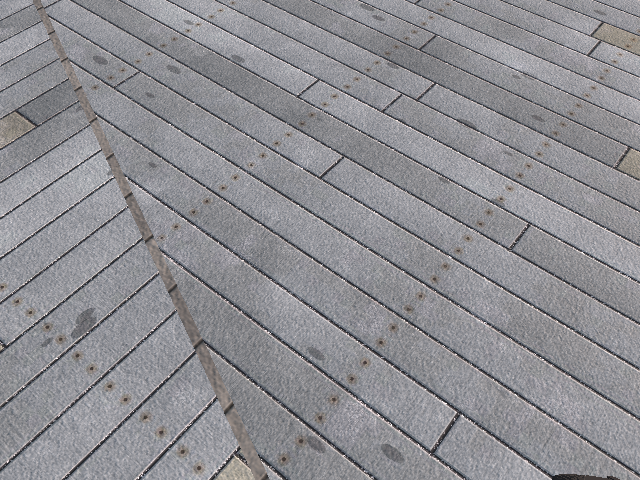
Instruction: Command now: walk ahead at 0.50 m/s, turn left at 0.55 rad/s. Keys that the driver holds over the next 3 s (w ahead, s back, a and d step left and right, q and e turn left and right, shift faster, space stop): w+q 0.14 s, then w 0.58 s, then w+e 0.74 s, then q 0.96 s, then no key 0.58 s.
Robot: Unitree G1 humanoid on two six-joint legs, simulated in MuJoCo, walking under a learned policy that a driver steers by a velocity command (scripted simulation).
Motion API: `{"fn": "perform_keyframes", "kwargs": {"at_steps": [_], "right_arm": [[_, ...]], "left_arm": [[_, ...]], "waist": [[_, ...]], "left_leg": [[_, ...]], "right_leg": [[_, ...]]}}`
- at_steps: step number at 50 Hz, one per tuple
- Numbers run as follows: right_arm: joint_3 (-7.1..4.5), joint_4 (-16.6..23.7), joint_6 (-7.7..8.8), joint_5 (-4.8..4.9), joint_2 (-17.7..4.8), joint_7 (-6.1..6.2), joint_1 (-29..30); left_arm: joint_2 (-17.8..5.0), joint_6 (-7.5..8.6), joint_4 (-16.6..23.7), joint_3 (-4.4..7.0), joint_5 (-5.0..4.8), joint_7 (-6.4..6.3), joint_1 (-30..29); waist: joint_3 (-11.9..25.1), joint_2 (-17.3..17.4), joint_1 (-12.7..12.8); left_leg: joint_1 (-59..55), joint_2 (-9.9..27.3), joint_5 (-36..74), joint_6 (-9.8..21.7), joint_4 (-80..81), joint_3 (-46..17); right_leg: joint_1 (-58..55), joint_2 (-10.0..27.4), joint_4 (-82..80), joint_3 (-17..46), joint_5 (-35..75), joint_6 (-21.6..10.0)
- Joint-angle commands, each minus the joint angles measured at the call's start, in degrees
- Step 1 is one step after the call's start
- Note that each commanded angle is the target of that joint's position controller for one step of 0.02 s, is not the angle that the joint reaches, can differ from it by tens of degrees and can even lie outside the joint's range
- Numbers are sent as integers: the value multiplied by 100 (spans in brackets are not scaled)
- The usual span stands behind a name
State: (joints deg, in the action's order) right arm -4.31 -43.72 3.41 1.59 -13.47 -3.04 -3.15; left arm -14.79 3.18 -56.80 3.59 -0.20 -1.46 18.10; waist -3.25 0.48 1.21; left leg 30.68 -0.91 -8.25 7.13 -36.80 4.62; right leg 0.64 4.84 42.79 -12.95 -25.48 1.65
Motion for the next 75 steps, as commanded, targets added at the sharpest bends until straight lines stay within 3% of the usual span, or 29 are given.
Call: {"fn": "perform_keyframes", "kwargs": {"at_steps": [1, 2, 3, 5, 7, 14, 19, 22, 24, 25, 26, 27, 28, 30, 34, 39, 45, 47, 49, 50, 51, 52, 53, 55, 57, 65, 71, 73, 75], "right_arm": [[-432, 17, 22, -111, -1499, 117, -2109], [-343, 11, 76, -154, -1143, 126, -1930], [-283, 82, 131, -103, -943, 104, -1478], [-181, 281, 160, -133, -688, 129, -885], [-202, 314, 173, -96, -824, 177, -893], [-194, 123, 151, -74, -939, 350, -1511], [-184, -99, 133, -71, -993, 337, -1919], [-207, -144, 51, -86, -1082, 389, -1931], [-162, -59, 13, -101, -1028, 391, -1679], [-61, 85, 20, -172, -831, 384, -1576], [63, 97, 123, -63, -379, 360, -2389], [44, 37, 198, -10, -703, 340, -2296], [-34, 149, 227, 71, -1000, 313, -1745], [-36, 300, 235, -70, -936, 326, -1156], [-8, 283, 100, -108, -618, 347, -1394], [74, 592, 152, -164, -441, 348, -433], [77, 868, 300, -55, -512, 179, 510], [12, 867, 360, -49, -699, 149, 366], [-145, 616, 397, -87, -1001, 202, -560], [-255, 499, 409, -203, -1336, 262, -1486], [-390, 395, 321, -285, -1849, 290, -2077], [-285, 370, 283, -246, -1429, 276, -2168], [-174, 394, 272, -196, -1082, 284, -1852], [-55, 378, 259, -192, -729, 262, -1215], [-41, 329, 306, -221, -634, 245, -854], [-215, 29, 325, -215, -1053, 356, -947], [-333, -186, 140, -39, -1363, 368, -1317], [-378, -192, 63, 16, -1526, 382, -1254], [-284, -255, -2, 27, -1376, 398, -1317]], "left_arm": [[-627, 563, 930, 9, -144, 178, -308], [-759, 661, 1092, 47, -316, 217, -769], [-692, 678, 1088, 35, -240, 185, -827], [-793, 521, 1011, 139, -51, 132, -665], [-679, 367, 1090, 150, 36, 124, -613], [-347, 319, 1410, 4, 51, 168, -1804], [-539, 418, 1678, 11, -15, 295, -2409], [-677, 492, 1689, 51, -20, 362, -2177], [-963, 518, 1374, 205, 12, 333, -1034], [-1269, 513, 1222, 284, 81, 300, -10], [-1659, 447, 1021, 412, 115, 312, 655], [-1158, 420, 971, 276, -48, 350, 674], [-878, 382, 1045, 191, -89, 328, 259], [-661, 318, 1188, 91, 7, 325, -420], [-702, 378, 1102, 73, 22, 323, -477], [-919, 289, 941, 133, -73, 208, -85], [-1004, 118, 770, 159, -155, 145, 489], [-1094, 64, 781, 198, -154, 105, 433], [-1004, 36, 831, 170, -124, 92, 314], [-690, 59, 989, 56, -38, 110, 183], [-139, 156, 1171, -103, -76, 106, 792], [-483, 218, 1165, -45, -184, 121, 767], [-902, 206, 1232, 84, -262, 121, 383], [-819, 120, 1327, 114, -170, 113, -54], [-624, -36, 1354, 134, -168, 143, 33], [-326, -134, 1783, 61, -108, 308, -877], [-433, -149, 2230, 64, -102, 473, -1734], [-593, -172, 2281, 151, -83, 486, -1523], [-1024, -164, 1900, 426, -23, 398, -58]], "waist": [[2528, 837, -841], [1809, 616, -827], [1180, -50, -499], [817, -115, -84], [667, -88, 58], [363, 349, -435], [110, 461, -670], [163, 606, -472], [874, 566, 140], [1695, 157, 566], [2436, -1479, 357], [2325, -1422, 477], [1386, -916, 468], [531, -229, 180], [439, -526, -154], [261, -371, 77], [97, -504, 348], [164, -630, 158], [661, -599, -355], [1448, -250, -790], [2351, 1240, -679], [2503, 1534, -730], [1651, 1028, -728], [777, 549, -447], [431, 726, -153], [115, 289, -243], [-154, 282, -483], [81, 427, -263], [890, 201, 550]], "left_leg": [[-5518, 2063, -602, 1817, 2008, -5205], [-5038, 1857, -216, 1501, 1944, -4230], [-4028, 1582, 462, 1285, 1959, -3428], [-2702, 1234, 1230, 1080, 2140, -2653], [-2138, 1107, 1538, 1097, 2329, -2422], [-1833, 631, 1243, 591, 2444, -1417], [-2736, 1112, 969, 545, 2107, -1880], [-3271, 1332, 1796, 420, 1723, -2061], [-3062, 914, 3317, 193, 531, -1700], [-2123, 561, 2384, -13, -975, -1418], [153, -375, -810, -491, -3142, -991], [1027, -312, -2479, -470, -3755, -1509], [1470, 19, -2069, -448, -3974, -1433], [1203, 513, -1234, -471, -3356, -1040], [608, 815, -787, -614, -2507, -861], [651, 733, 641, -798, -716, -685], [137, 328, 1011, -812, 693, -659], [-242, 280, 648, -707, 960, -719], [-1707, 224, 513, -458, 1231, -601], [-3231, 996, 612, -105, 949, -1257], [-5328, 2431, -12, 679, 1144, -3408], [-5273, 2631, -816, 866, 1684, -4504], [-4608, 2423, -1008, 632, 1796, -3703], [-3198, 1949, -434, 409, 2156, -2445], [-2351, 1716, -67, 336, 2575, -1714], [-2369, 1598, 969, 287, 2918, -17], [-3229, 1876, 1228, 66, 2555, 420], [-3433, 1877, 2901, -59, 1843, 614], [-2739, 1448, 4048, -369, -295, 868]], "right_leg": [[4330, -610, 4294, 1889, -561, -187], [4668, -328, 4067, 1903, -182, -361], [4462, -53, 3435, 1867, 240, -394], [3630, 243, 2653, 1847, 527, -309], [3378, 257, 2110, 1746, 669, -122], [3129, -60, -623, 1398, 3182, 56], [3485, -179, -1302, 1437, 2943, -216], [3271, -299, -1522, 1347, 2232, -464], [1568, -463, -1696, 1182, 2452, -777], [-60, 383, -1478, 2086, 2695, -1183], [-2167, 1615, -1843, 4584, 1700, -2114], [-2288, 1735, -2451, 5536, 707, -2095], [-1556, 1565, -2545, 4746, 388, -1798], [-10, 1127, -2852, 3633, 1234, -1561], [851, 783, -3322, 2687, 2481, -1598], [851, 508, -3453, 2080, 3058, -1434], [478, 655, -2989, 2378, 2602, -1293], [305, 789, -2684, 2644, 2558, -1174], [553, 481, -1728, 2497, 3206, -944], [1365, 115, -270, 2234, 2626, -729], [3474, -678, 1817, 1543, 409, -333], [4233, -548, 2799, 2017, -837, -304], [4575, -279, 3142, 2075, -441, -318], [4312, 90, 2832, 1877, 336, -280], [3816, 297, 2516, 1865, 699, -240], [3843, 284, 620, 1618, 2520, -151], [3786, 88, -414, 1140, 2005, -468], [3225, -235, -519, 818, 1402, -692], [863, -808, -1249, 694, 2162, -1011]]}}
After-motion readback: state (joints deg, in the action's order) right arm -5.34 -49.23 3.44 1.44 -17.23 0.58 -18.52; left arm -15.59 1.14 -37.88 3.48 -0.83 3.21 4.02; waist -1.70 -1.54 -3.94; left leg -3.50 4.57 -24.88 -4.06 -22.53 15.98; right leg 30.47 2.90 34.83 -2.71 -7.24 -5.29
